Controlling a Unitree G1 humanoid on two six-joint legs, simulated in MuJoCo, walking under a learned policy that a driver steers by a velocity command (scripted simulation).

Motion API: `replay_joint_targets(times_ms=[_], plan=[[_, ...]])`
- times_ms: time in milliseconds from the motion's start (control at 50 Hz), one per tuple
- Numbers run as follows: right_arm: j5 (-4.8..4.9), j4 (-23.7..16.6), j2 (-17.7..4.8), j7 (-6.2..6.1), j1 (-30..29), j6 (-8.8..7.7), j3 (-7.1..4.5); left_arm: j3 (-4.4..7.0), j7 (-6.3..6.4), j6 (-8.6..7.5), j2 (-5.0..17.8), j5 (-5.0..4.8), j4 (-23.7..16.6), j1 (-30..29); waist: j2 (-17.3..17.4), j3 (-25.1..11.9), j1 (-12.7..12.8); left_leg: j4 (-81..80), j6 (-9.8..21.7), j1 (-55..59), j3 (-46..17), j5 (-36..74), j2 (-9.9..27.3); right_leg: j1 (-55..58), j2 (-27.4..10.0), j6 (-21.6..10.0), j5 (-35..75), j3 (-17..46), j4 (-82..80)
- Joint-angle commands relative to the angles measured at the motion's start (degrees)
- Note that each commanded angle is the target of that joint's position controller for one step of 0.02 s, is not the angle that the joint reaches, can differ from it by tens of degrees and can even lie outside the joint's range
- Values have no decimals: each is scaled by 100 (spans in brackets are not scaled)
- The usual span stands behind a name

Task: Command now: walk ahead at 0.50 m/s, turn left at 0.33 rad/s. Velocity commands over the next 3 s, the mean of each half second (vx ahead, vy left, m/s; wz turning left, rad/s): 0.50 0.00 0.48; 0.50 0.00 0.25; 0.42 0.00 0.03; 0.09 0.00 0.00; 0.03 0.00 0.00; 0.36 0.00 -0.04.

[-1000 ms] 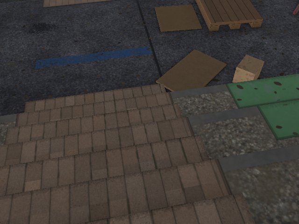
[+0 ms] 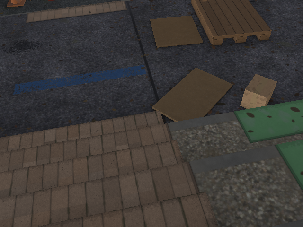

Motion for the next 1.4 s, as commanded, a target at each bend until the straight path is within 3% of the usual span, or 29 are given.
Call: replay_joint_targets(times_ms=[20, 60, 160, 300, 340, 360, 380, 400, 420, 460, 520, 540, 580, 600, 640, 740, 840, 900, 940, 980, 1000, 1040, 1080, 1120, 1160, 1200, 1260, 1320, 1400], plan=[[-64, -5, -181, 103, 705, 102, -82, 204, 71, -169, 1026, 70, -204, 364, -743, 106, -205, -403, 54, -115, -84, 1220, 124, -502, -1971, -955, 2788, 1605, -1177], [19, -318, -291, 167, -154, 25, -163, 93, 63, -234, 566, -16, -146, 398, -632, 246, -72, -1308, 281, -805, -464, 2533, 219, -48, -1766, -648, 1332, 1459, -1024], [35, -679, -175, 343, -1131, -91, -137, -27, 159, -301, 597, 34, -238, 319, -413, 460, 151, -2841, 272, 160, 40, 4587, -148, -803, -1548, -337, -611, 790, -472], [155, -1050, -168, 324, -1993, -114, -15, 62, 337, 35, 837, 198, 25, 1031, -494, 1173, 852, -4819, 427, 419, 688, 2600, 132, 526, -1900, -370, 1113, 638, 999], [33, -549, -298, 213, -665, -123, -123, 23, 357, 111, 835, 224, 113, 1063, -261, 414, 360, -5233, 611, 1926, 1268, 2587, -299, 671, -1611, -353, 2685, 122, 3072], [-5, -88, -483, 200, 633, -152, -227, 47, 358, 150, 979, 150, 77, 821, -174, -289, -319, -5434, 781, 3583, 1138, 2762, -333, 43, -1435, -327, 2601, -16, 4783], [-30, 44, -1088, 222, 913, -161, -394, 87, 299, 121, 767, 77, -10, 935, 1225, -676, -296, -4229, 1145, 5323, 482, 4752, 311, -1945, -551, -42, -2026, -457, 7434], [219, -104, -1353, 273, 1267, -137, -400, 37, 256, 70, 759, -109, -420, 994, 1234, -1931, -364, -2625, 1951, 7246, -1084, 6517, 1392, -3948, -512, 143, -3133, 238, 8848], [364, -166, -1562, 185, 1776, -61, -444, 12, 231, -1, 849, -192, -1001, 54, 977, -2674, -945, -4027, 2540, 7641, -2547, 4248, 2113, -4979, -403, 355, -2705, 524, 8729], [217, -288, -975, -20, 925, 56, -240, 16, 237, 29, 948, 86, -1129, -876, -345, -828, -536, -5312, 2008, 5525, -2444, 582, 1846, -5382, -799, 353, -1454, 833, 6991], [148, -396, -601, 27, 80, -230, -46, 53, 200, 305, 760, 288, -899, -386, -462, 125, 372, -4982, 1744, 2044, -1950, 1447, 1155, -3421, -1010, 532, -9, 1146, 4702], [290, -445, -752, -20, -170, -300, -61, 30, 119, 358, 678, 280, -1119, -741, -474, 154, 507, -5513, 1510, 1109, -1241, 1572, 532, -2346, -915, 679, 893, 969, 3081], [253, -301, -976, -20, 150, -334, -142, 3, 36, 409, 503, 258, -693, 18, 127, -374, 601, -5200, 1516, 1134, -902, 2715, 388, -1527, -725, 659, 1769, 631, 2969], [271, -231, -918, -4, 323, -324, -145, 42, 22, 430, 537, 157, -571, 235, 391, -436, 616, -5059, 1514, 1409, -1071, 2642, 523, -1670, -808, 569, 2183, 785, 3141], [323, -62, -529, -42, 869, -389, -58, 226, -3, 375, 938, 91, -972, -972, -18, 28, 173, -4782, 1564, 2406, -1696, 580, 552, -3242, -1027, 479, 3142, 1288, 2194], [193, -326, -480, -112, 830, -424, 18, 189, -202, 281, 638, 246, -1311, -1884, -99, 263, -103, -4089, 1381, 1513, -1714, -1500, 232, -2421, -634, 432, 4578, 1174, 852], [51, -382, -552, -190, 1237, -336, 28, 77, -262, 192, 436, 62, -1605, -2389, 290, 640, -655, -3220, 1206, 1673, -1523, -450, 57, -1722, -399, 399, 3565, 996, -532], [-37, -231, -592, -371, 1442, -245, 49, 178, -119, 94, 639, -130, -1370, -1662, 64, 679, -522, -2067, 1158, 2316, -1568, 612, 132, -1061, -646, 246, 3255, 1090, -1807], [67, -96, -634, -269, 1618, -256, 52, 277, -22, 103, 831, 43, -737, -41, -536, -59, 100, 34, 1023, 1981, -847, 1019, -308, 896, -376, 112, 3242, 549, -1927], [389, -79, -298, -189, 2367, -367, 28, 324, -150, 147, 1349, 83, -424, 1500, -1358, -1726, 357, 4449, 583, -1230, -193, -4059, -1066, 4465, -2159, -576, 5513, 2226, 1011], [469, -462, -544, -267, 1915, -404, 77, 495, -190, 176, 1823, -191, -310, 1783, -1726, -2266, 664, 5245, 477, -2410, 37, -3279, -916, 4612, -3042, -1390, 2978, 3754, -116], [105, -651, -725, -182, 107, -336, 14, 232, -37, 192, 924, -106, -595, 712, -476, -353, 720, 3666, 427, -2941, 4, -1488, -363, 2387, -2331, -1207, 271, 3312, -1482], [68, -451, -428, -75, 349, -105, 9, 88, -56, 103, 706, 142, -454, 610, -577, 266, 205, 2763, 372, -1928, -129, -1352, -153, 289, -2096, -1173, 1315, 3127, -1259], [114, -518, -224, 44, 135, -64, 36, 11, -22, -121, 624, 37, -488, 28, -561, 602, -315, -146, 142, -790, -89, 510, -50, -1233, -1314, -651, 1552, 2014, -1675], [-136, -335, -109, 137, 145, -2, 22, 85, 40, -158, 912, -22, -373, 283, -1043, 147, -231, -1038, 25, 30, 319, 1449, -28, -1060, -1283, -864, 2933, 1902, -1596], [-15, -211, -150, 162, 327, 23, 19, 104, 60, -96, 894, -61, -367, 507, -908, -205, -304, -919, 92, -184, 304, 2027, 103, -378, -1384, -941, 3275, 1979, -1239], [14, -562, -304, 209, -1112, -166, -43, 23, 143, -148, 612, -92, -174, 1045, -551, 222, 211, -2399, 187, -1281, 30, 3231, 255, 694, -1194, -849, 1585, 2233, -892], [26, -674, -99, 297, -1699, -287, 46, -52, 212, -147, 562, -16, -251, 878, -225, 420, 424, -3625, 90, 261, 483, 4451, 6, -481, -840, -661, 692, 1836, -565], [180, -937, 16, 281, -2053, -337, 147, -121, 216, 13, 448, 79, -43, 1227, -591, 673, 929, -4964, 26, 721, 507, 4084, -53, 15, -645, -555, 1609, 1669, 492]])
